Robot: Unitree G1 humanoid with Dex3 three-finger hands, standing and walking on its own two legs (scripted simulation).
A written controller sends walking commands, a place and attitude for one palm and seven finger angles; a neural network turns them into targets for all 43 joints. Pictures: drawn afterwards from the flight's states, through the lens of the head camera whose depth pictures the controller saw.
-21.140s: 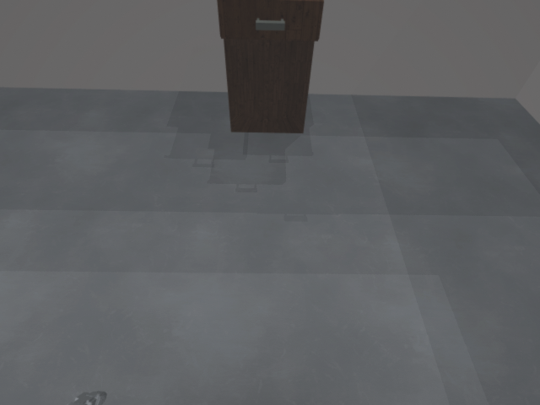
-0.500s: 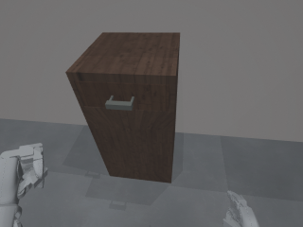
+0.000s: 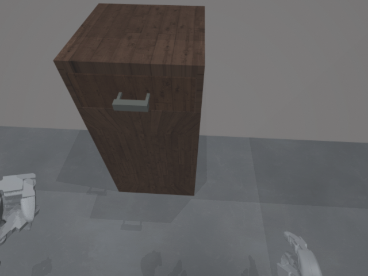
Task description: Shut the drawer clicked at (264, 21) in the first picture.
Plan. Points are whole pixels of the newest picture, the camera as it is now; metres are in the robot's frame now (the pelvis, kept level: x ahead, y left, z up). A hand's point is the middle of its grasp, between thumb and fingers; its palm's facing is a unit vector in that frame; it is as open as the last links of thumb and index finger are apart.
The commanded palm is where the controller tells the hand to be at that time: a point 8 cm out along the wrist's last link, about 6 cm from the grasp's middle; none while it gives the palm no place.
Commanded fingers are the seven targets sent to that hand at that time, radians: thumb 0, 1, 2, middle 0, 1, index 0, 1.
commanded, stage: step back with the hand held close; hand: left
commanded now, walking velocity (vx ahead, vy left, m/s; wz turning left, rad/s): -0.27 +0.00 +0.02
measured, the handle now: (132, 100) +0.62 +0.21 -0.01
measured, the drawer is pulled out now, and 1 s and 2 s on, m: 0.00 0.00 0.00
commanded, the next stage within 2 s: stop stepping back and stand still in 0.78 s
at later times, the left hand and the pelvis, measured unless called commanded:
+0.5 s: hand (1, 248) +0.13 +0.25 +0.15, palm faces +0.35 -0.82 -0.45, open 3.2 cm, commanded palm +0.06 +0.30 +0.18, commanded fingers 0.00 0.90 0.90 -1.40 -1.60 -1.40 -1.60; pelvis -0.06 +0.02 -0.01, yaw +1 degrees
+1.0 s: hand out of the picture +0.02 +0.22 +0.16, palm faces +0.26 -0.81 -0.53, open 3.2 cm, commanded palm -0.02 +0.26 +0.18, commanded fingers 0.00 0.90 0.90 -1.40 -1.60 -1.40 -1.60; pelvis -0.16 -0.02 -0.01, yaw -2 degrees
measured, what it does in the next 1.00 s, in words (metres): walks backwards: right foot, then left foot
